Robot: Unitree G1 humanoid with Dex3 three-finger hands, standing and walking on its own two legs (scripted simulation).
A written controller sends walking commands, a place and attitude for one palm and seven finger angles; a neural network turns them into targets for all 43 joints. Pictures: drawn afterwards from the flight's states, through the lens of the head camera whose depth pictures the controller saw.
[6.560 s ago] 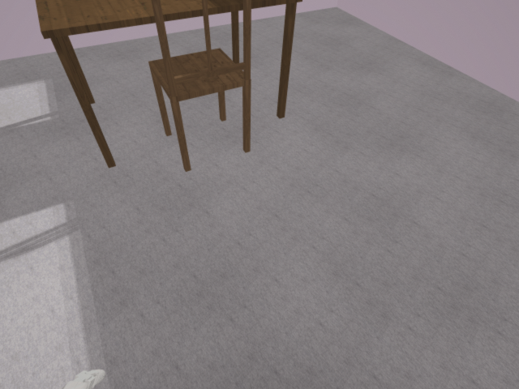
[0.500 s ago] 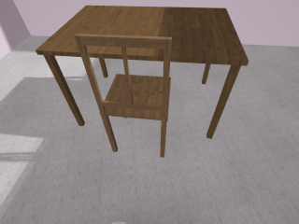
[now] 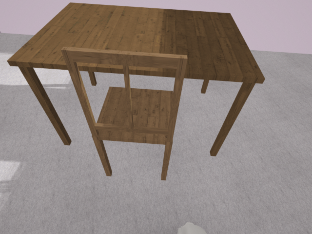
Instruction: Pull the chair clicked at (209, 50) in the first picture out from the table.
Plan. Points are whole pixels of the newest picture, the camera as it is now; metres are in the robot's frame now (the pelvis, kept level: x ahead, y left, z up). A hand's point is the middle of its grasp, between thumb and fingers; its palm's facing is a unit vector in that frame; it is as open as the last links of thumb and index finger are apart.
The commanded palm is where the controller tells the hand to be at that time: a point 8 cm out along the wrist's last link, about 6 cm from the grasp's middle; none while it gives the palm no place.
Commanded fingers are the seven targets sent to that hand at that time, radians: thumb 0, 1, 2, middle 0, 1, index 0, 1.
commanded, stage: take the last steps up to it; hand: left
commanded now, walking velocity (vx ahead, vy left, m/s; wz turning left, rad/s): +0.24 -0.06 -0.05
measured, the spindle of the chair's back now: (129, 100) +0.60 +0.13 -0.05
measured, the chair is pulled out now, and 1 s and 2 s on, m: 0.00 0.00 0.00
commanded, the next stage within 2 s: come to a stop and stand still in 0.18 s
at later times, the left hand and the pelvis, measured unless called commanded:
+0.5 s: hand (118, 220) +0.20 +0.12 -0.16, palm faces +0.01 -0.97 -0.25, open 7.2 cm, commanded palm none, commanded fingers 0.00 0.90 0.90 -0.20 -0.30 -0.20 -0.30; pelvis +0.15 -0.06 +0.00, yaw -2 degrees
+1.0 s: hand out of the picture +0.14 +0.17 -0.18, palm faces +0.02 -0.98 -0.22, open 7.4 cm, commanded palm none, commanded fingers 0.00 0.90 0.90 -0.20 -0.30 -0.20 -0.30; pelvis +0.13 -0.03 +0.00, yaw -2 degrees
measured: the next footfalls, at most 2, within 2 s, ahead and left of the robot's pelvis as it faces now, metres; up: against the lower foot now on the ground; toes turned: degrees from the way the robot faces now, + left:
right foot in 0.16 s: +0.21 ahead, -0.13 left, +0.00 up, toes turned -8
left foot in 0.74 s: +0.18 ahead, +0.09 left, +0.00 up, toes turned +1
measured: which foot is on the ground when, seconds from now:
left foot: down 0.00-0.16, up 0.18-0.72, down 0.74-1.00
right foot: up 0.00-0.14, down 0.16-0.76, up 0.78-1.00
